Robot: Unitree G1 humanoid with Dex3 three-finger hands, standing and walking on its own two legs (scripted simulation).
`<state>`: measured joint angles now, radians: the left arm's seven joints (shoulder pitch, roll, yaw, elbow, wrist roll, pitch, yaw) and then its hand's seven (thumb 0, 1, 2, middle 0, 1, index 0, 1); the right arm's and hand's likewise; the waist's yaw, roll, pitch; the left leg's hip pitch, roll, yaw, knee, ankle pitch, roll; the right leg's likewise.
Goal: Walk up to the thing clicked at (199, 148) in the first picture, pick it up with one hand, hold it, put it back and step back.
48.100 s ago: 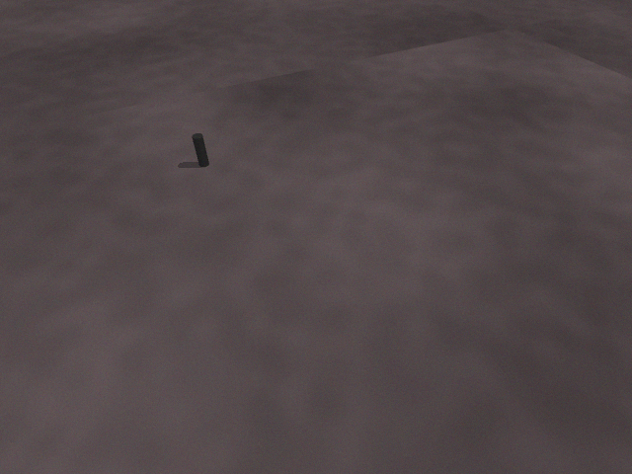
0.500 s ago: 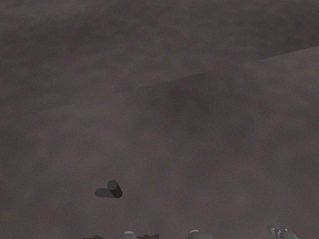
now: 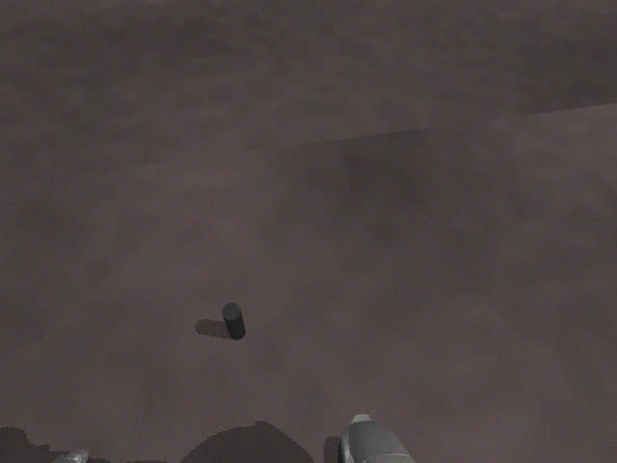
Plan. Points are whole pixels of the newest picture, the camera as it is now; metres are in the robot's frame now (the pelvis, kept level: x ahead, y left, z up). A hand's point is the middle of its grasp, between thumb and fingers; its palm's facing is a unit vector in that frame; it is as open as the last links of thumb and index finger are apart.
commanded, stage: step back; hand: left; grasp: from the side
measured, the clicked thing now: (234, 322) +0.56 +0.18 -0.67
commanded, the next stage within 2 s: none
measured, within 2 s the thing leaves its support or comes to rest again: neither
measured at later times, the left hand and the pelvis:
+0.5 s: hand out of the picture +0.04 +0.27 -0.12, palm faces -0.09 -0.90 -0.43, open 7.4 cm; pelvis -0.10 +0.02 +0.01, yaw -6 degrees
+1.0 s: hand out of the picture -0.16 +0.33 -0.16, palm faces -0.18 -0.91 -0.38, open 7.4 cm; pelvis -0.26 +0.06 +0.00, yaw -11 degrees
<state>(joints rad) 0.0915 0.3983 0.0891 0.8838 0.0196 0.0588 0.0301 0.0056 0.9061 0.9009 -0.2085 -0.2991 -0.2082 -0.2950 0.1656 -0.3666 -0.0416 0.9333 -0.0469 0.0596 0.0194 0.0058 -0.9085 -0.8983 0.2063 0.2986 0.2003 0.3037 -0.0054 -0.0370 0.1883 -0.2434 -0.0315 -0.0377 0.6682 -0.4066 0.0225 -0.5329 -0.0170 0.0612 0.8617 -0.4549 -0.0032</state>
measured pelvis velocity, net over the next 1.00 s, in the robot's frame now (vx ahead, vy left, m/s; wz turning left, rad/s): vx -0.26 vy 0.06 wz -0.19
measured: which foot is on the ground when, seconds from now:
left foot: down 0.00-0.28, up 0.30-0.60, down 0.62-1.00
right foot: up 0.00-0.24, down 0.26-0.66, up 0.68-1.00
